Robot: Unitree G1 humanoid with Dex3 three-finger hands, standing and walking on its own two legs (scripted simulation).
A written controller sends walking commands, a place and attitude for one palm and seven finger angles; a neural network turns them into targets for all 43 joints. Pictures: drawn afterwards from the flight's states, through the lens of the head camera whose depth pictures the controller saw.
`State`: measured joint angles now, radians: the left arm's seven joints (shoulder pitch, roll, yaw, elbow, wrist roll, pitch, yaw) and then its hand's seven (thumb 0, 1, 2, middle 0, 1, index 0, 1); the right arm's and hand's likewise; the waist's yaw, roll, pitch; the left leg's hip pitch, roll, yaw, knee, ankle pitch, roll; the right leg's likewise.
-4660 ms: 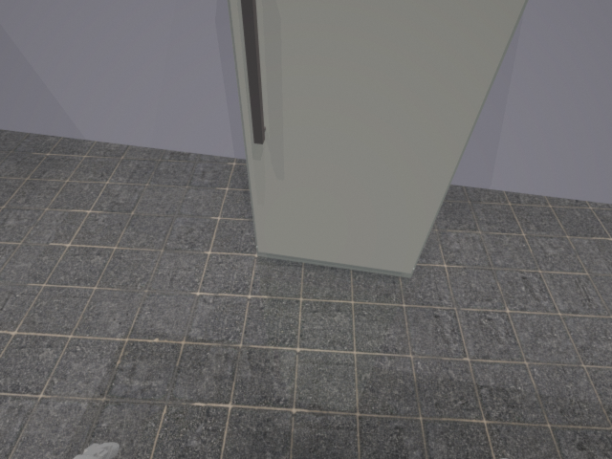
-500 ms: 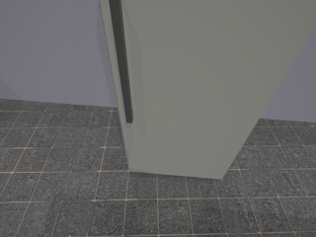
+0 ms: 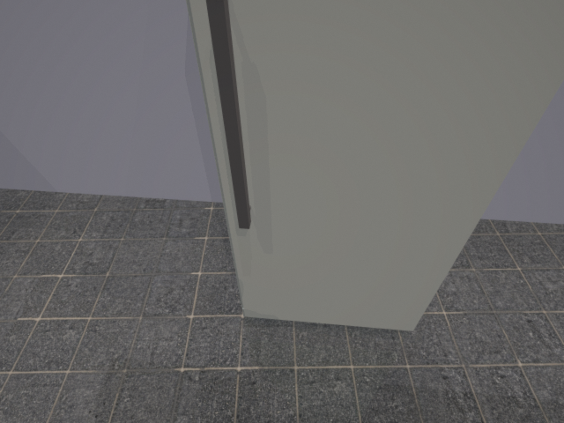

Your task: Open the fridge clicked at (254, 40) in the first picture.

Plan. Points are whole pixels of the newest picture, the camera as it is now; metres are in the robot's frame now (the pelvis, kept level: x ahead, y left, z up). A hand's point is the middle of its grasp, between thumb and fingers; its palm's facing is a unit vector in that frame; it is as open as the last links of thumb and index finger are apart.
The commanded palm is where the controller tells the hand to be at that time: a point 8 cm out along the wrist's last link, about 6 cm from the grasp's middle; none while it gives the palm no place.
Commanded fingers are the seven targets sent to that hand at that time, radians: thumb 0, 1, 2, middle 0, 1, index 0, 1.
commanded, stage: come to a stop and stand still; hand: left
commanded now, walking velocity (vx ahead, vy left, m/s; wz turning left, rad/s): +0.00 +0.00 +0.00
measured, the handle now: (236, 134) +0.59 +0.12 +0.12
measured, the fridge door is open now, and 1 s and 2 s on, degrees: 0 0 0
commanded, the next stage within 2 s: look again from close up in 0.36 s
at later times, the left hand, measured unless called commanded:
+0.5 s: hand out of the picture +0.04 +0.19 -0.17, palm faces -0.02 -0.97 -0.23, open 7.4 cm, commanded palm none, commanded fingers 0.00 0.90 0.90 -0.20 -0.30 -0.20 -0.30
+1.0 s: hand out of the picture +0.06 +0.18 -0.16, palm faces -0.03 -0.97 -0.24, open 7.4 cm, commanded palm none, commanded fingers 0.00 0.90 0.90 -0.20 -0.30 -0.20 -0.30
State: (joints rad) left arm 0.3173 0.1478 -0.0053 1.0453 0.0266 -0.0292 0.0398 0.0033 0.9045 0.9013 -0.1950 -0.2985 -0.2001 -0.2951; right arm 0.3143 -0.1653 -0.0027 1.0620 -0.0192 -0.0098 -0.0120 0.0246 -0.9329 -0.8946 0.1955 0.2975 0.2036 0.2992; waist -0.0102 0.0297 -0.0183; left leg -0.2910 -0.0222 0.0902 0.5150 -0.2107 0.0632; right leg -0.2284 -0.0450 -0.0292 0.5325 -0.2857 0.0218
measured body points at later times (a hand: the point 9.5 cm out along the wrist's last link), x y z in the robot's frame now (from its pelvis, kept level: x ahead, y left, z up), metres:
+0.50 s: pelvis +0.02 -0.01 +0.01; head +0.03 +0.00 +0.46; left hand +0.04 +0.24 -0.15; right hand +0.06 -0.25 -0.14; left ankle +0.04 +0.08 -0.73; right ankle +0.00 -0.14 -0.73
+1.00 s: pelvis +0.03 -0.02 +0.01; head +0.04 -0.01 +0.46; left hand +0.06 +0.23 -0.14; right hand +0.07 -0.26 -0.14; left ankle +0.04 +0.08 -0.73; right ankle +0.00 -0.14 -0.73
